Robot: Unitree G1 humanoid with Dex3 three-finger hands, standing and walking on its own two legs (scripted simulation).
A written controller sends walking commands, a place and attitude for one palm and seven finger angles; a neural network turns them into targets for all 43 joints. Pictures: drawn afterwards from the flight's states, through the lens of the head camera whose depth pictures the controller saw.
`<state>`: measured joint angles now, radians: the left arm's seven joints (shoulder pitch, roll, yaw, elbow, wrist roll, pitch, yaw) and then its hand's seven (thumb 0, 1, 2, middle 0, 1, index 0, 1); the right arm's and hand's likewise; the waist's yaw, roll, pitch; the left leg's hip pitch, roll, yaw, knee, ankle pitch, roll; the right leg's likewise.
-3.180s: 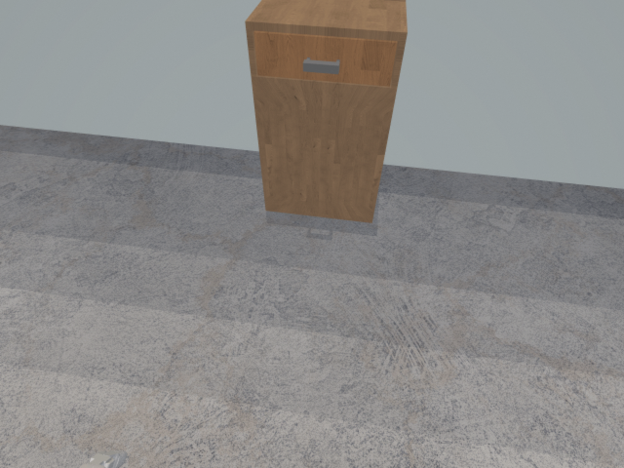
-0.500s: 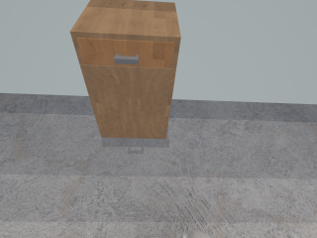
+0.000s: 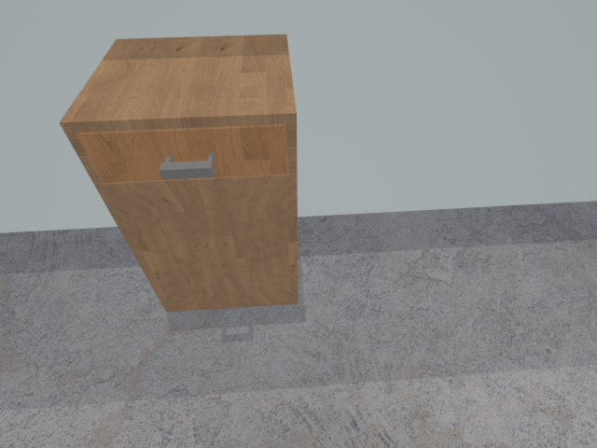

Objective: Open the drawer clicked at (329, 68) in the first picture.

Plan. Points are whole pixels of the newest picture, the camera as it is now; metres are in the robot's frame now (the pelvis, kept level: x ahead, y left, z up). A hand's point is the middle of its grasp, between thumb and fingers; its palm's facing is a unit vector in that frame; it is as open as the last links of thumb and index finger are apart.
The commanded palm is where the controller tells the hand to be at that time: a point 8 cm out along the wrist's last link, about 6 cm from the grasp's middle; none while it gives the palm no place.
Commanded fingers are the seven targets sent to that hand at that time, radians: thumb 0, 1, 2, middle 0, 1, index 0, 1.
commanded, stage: take the last steps up to it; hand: left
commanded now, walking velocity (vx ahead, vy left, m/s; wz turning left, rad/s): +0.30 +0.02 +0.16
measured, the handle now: (188, 163) +0.70 +0.28 -0.05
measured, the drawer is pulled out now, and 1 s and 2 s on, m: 0.00 0.00 0.00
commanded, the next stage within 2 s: come to a stop and stand still in 0.42 s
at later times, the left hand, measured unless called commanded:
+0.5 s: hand out of the picture +0.14 +0.25 -0.18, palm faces +0.13 -0.98 -0.14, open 7.4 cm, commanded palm none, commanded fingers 0.00 0.90 0.90 -0.20 -0.30 -0.20 -0.30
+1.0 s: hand (162, 387) +0.25 +0.25 -0.17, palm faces +0.12 -0.97 -0.23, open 7.3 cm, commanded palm none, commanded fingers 0.00 0.90 0.90 -0.20 -0.30 -0.20 -0.30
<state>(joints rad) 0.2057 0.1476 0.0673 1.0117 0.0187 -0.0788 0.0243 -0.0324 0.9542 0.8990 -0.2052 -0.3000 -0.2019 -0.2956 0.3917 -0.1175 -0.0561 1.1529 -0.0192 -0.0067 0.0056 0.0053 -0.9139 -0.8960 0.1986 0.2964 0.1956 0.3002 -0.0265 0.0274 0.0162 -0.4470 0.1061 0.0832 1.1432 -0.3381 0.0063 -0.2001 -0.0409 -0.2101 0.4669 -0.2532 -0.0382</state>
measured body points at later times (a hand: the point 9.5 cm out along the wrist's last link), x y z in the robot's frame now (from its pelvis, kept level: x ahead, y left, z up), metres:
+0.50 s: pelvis +0.16 +0.08 +0.01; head +0.16 +0.10 +0.45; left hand +0.13 +0.30 -0.17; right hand +0.19 -0.15 -0.14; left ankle +0.16 +0.14 -0.74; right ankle +0.16 -0.07 -0.66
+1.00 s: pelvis +0.19 +0.06 -0.01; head +0.23 +0.06 +0.44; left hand +0.25 +0.30 -0.15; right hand +0.23 -0.17 -0.17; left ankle +0.14 +0.18 -0.70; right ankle +0.27 -0.06 -0.74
